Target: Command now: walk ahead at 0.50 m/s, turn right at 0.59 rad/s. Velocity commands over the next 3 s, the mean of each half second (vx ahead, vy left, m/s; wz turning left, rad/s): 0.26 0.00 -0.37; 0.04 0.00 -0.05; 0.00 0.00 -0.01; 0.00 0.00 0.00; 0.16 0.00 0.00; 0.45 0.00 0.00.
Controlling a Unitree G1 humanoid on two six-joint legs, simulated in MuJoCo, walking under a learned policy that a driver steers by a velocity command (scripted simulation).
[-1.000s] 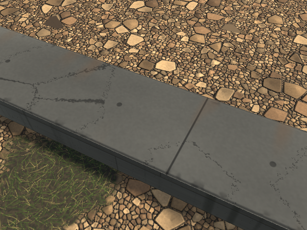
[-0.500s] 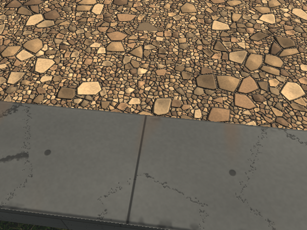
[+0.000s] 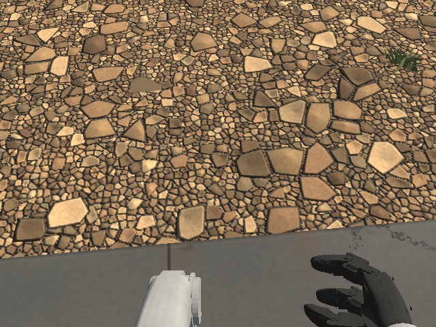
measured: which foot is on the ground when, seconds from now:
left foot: up 0.00-0.08, down 0.10-1.00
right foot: down 0.00-0.12, up 0.14-0.50, down 0.52-1.00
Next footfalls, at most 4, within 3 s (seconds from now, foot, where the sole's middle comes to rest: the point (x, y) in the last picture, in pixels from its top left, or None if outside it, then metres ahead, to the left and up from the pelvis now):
0.10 left None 0.28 0.14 -0.61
0.52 right None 0.37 -0.11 -0.61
2.46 right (315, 320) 0.41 -0.16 -0.61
2.90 left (253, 188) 0.80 0.01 -0.61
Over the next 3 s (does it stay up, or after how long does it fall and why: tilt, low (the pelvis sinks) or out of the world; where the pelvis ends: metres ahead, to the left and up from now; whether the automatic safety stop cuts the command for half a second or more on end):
stays up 0.65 -0.06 0.15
